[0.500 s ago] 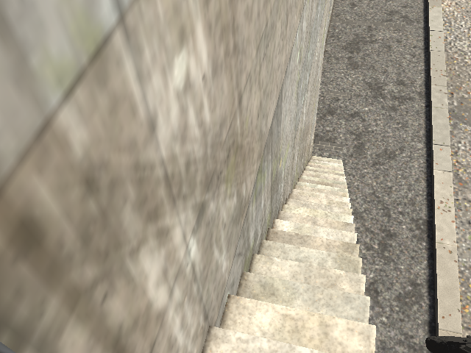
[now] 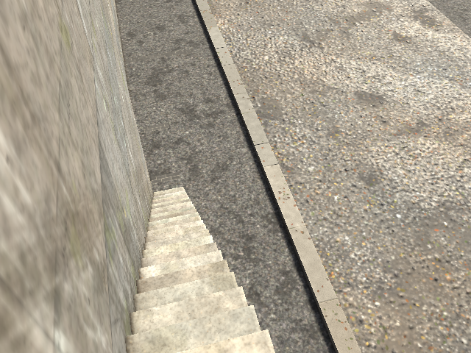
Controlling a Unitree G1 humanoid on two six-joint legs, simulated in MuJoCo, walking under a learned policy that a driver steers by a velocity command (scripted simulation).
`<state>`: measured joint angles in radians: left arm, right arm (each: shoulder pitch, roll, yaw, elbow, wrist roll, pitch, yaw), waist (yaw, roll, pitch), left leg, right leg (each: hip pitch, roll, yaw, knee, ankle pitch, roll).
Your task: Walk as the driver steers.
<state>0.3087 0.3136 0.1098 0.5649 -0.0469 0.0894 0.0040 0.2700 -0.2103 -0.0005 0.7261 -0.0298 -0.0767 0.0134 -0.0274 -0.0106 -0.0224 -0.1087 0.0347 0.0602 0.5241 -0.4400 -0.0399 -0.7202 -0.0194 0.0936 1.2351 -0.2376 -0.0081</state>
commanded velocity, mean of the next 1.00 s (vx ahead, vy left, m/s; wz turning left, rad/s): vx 0.37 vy -0.03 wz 0.47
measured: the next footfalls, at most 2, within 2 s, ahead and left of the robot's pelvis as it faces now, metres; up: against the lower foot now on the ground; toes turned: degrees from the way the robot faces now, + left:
right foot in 0.16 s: +0.12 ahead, -0.18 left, +0.00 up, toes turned -9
left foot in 0.58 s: +0.24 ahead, +0.19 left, -0.22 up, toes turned +0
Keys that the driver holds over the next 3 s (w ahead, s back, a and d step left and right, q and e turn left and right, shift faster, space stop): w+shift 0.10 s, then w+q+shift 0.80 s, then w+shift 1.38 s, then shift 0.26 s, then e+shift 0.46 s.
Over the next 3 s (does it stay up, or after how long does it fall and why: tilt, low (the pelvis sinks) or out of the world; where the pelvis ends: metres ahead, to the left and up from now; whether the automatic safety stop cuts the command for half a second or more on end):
stays up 1.63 0.40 -1.60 its command is cut before an obstacle after 0.1 s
